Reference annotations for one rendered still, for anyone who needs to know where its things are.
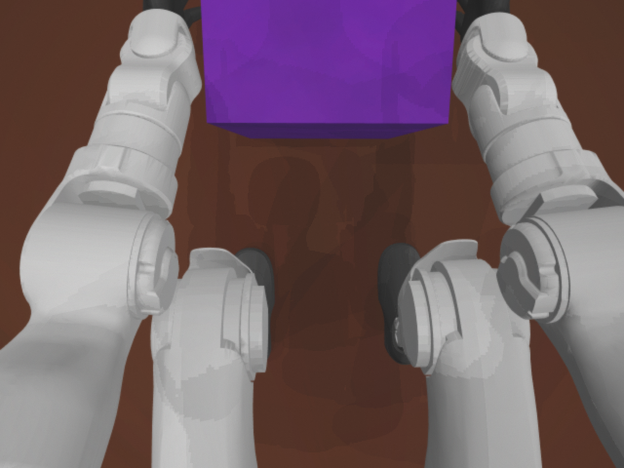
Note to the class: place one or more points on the robot left forearm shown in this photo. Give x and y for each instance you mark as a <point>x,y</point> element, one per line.
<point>131,157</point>

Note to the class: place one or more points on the carton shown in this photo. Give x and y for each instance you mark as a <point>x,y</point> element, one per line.
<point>327,68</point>

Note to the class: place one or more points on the left robot hand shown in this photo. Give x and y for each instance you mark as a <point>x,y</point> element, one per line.
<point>176,6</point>

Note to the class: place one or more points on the left robot foot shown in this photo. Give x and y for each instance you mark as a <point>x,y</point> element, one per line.
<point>261,266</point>

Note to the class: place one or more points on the right robot shin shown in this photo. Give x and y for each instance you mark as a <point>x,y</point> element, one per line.
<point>452,250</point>

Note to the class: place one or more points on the robot right forearm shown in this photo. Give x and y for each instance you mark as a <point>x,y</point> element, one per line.
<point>533,156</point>

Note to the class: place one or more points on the right robot upper arm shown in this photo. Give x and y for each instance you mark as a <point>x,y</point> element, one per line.
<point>566,272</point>

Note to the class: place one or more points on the right robot hand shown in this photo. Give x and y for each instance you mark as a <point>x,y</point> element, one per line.
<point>474,9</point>

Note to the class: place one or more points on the left robot upper arm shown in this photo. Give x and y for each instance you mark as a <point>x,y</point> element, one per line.
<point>91,275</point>

